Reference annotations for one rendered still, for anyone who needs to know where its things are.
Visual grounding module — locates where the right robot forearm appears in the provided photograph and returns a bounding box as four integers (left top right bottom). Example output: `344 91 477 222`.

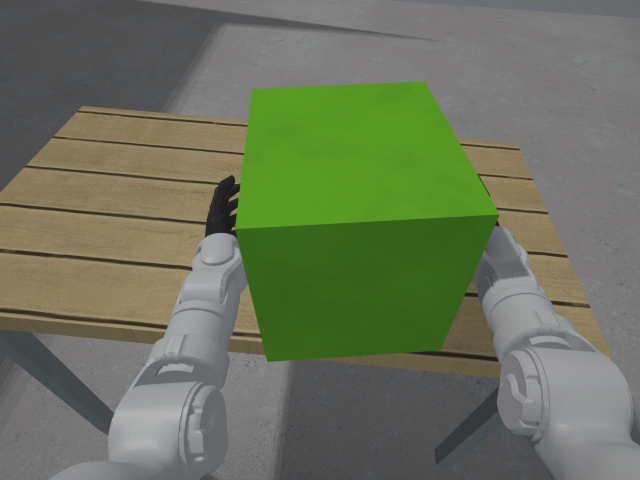
471 226 633 433

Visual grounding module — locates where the robot right upper arm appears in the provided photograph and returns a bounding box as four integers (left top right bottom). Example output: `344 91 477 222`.
497 347 640 480

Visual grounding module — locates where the left robot forearm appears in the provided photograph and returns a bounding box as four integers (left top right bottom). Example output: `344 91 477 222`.
108 233 248 456

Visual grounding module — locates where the left robot hand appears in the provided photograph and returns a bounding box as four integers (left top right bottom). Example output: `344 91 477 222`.
205 175 240 238

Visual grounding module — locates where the robot left upper arm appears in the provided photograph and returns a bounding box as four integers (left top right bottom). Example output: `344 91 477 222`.
48 381 229 480

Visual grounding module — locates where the carton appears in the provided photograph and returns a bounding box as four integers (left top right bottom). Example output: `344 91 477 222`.
235 81 500 362

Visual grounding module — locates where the table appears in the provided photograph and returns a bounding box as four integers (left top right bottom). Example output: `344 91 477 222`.
0 106 615 466

